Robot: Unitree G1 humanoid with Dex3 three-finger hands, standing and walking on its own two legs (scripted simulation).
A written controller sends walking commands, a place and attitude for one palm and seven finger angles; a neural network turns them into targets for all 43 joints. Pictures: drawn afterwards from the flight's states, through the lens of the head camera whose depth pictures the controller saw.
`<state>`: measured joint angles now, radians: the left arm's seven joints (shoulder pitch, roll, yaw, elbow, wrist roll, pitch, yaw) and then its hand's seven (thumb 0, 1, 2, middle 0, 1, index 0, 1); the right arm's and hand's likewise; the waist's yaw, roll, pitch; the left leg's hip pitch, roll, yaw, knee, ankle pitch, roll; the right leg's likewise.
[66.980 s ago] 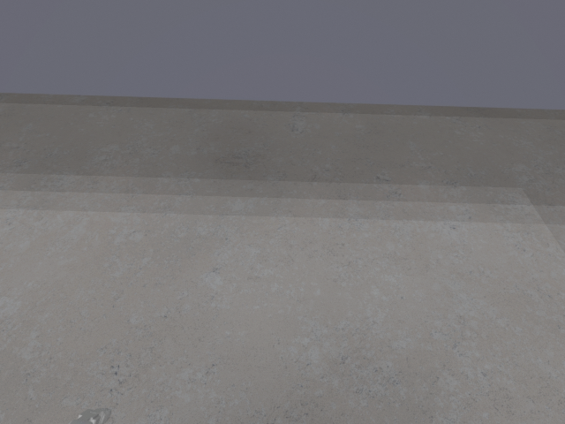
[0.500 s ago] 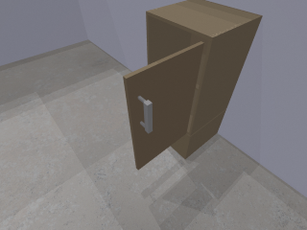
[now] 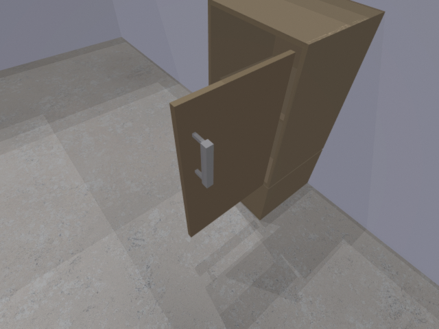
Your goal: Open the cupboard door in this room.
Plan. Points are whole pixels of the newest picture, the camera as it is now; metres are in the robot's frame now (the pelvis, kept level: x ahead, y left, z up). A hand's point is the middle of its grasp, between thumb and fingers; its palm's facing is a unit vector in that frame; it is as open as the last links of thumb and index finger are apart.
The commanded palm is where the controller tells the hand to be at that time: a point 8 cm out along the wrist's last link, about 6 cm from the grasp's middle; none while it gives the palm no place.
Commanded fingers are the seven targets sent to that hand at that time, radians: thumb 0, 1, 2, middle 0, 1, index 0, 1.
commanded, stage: look to check the result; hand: left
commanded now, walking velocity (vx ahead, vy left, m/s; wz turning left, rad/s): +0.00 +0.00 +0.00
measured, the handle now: (202, 160) +0.50 +0.08 -0.03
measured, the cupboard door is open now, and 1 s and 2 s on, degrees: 91 91 91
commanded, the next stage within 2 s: stand and wait in 0.24 s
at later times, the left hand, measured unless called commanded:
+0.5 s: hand out of the picture -0.03 +0.17 -0.17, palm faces +0.05 -0.98 -0.18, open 7.4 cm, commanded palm none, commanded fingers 0.00 0.90 0.90 -0.20 -0.30 -0.20 -0.30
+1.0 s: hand out of the picture -0.04 +0.16 -0.17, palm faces +0.05 -0.98 -0.18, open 7.4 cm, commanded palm none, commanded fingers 0.00 0.90 0.90 -0.20 -0.30 -0.20 -0.30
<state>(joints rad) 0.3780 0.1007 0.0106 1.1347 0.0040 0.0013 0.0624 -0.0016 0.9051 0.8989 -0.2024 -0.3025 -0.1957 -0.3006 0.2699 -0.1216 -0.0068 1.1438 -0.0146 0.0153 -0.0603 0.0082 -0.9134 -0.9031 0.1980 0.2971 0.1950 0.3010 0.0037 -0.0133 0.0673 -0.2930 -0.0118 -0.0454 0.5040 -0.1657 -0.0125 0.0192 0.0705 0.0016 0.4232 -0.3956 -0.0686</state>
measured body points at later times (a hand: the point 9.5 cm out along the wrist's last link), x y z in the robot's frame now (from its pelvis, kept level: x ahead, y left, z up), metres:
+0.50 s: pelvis +0.00 +0.01 +0.00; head +0.01 +0.01 +0.45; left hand -0.03 +0.22 -0.16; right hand +0.00 -0.21 -0.16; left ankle +0.07 +0.13 -0.73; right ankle -0.10 -0.07 -0.73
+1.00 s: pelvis +0.00 +0.00 +0.00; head +0.01 +0.00 +0.45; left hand -0.04 +0.21 -0.16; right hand +0.00 -0.21 -0.16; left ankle +0.07 +0.13 -0.73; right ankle -0.10 -0.07 -0.73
